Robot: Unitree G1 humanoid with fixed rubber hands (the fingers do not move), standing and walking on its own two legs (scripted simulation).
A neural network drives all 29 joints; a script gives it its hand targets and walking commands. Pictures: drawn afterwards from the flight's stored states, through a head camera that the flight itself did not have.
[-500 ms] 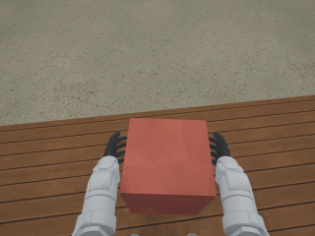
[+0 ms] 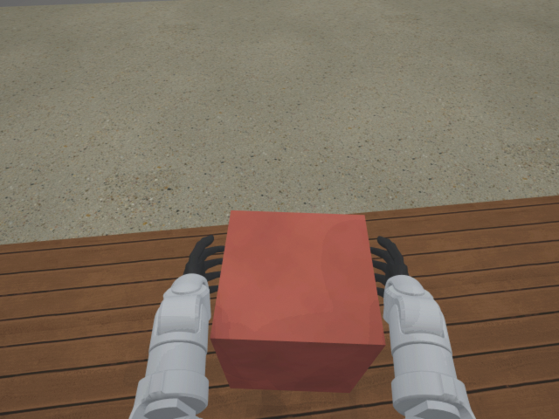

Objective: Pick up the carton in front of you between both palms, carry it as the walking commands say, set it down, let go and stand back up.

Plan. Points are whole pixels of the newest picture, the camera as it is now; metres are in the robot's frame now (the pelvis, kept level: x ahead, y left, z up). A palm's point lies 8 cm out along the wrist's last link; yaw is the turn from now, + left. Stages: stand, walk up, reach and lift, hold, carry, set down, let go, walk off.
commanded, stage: reach and lift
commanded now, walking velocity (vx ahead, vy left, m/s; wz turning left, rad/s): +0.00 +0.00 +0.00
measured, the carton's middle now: (293, 306) +0.30 +0.00 -0.05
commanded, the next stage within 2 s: hold in 0.68 s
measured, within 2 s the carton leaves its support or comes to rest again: neither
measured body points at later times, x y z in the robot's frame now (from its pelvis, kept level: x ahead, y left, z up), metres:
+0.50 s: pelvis +0.02 +0.00 +0.01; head +0.00 +0.00 +0.46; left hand +0.32 +0.15 +0.03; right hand +0.32 -0.15 +0.03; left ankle +0.03 +0.13 -0.74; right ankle +0.04 -0.13 -0.74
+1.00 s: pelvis +0.01 +0.00 +0.01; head -0.03 +0.00 +0.46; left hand +0.30 +0.15 +0.04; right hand +0.30 -0.15 +0.04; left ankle +0.03 +0.13 -0.74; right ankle +0.04 -0.13 -0.74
